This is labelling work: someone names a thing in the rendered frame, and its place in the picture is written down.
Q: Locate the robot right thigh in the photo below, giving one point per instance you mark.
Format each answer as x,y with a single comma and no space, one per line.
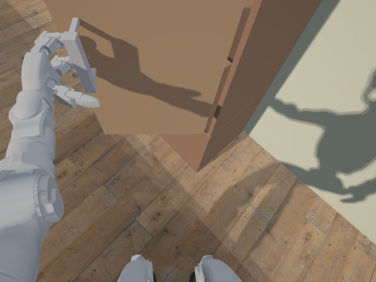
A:
215,270

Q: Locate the left robot hand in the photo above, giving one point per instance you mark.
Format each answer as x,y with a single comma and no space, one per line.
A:
38,72

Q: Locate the handle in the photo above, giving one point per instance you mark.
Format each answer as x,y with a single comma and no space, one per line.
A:
78,57

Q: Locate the robot left forearm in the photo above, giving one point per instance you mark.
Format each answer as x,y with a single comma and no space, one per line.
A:
31,149

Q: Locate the robot left upper arm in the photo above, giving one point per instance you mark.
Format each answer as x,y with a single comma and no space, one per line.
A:
29,205

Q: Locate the robot thigh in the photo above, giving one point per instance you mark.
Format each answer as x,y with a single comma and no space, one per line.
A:
215,270
137,271

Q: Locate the cupboard door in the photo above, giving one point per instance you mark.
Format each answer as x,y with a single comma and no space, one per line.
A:
158,62

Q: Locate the robot left thigh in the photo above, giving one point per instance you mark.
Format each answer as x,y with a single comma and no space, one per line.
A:
137,271

